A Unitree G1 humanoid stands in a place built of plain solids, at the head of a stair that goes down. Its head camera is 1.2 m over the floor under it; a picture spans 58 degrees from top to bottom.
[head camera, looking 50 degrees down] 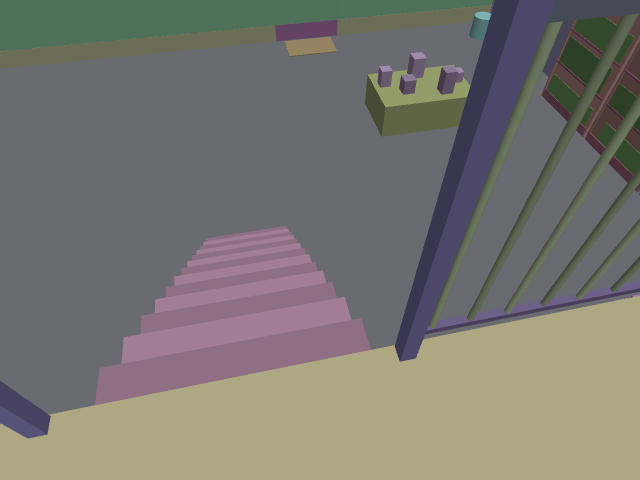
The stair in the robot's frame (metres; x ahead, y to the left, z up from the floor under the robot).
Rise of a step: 0.20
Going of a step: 0.22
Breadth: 0.92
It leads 12 degrees to the left of straight ahead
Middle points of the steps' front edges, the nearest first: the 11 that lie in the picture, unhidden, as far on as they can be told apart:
0.49 0.25 0.00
0.71 0.30 -0.19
0.92 0.34 -0.39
1.13 0.39 -0.58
1.34 0.43 -0.78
1.56 0.48 -0.97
1.77 0.52 -1.17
1.98 0.57 -1.36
2.19 0.61 -1.56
2.40 0.66 -1.75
2.62 0.70 -1.95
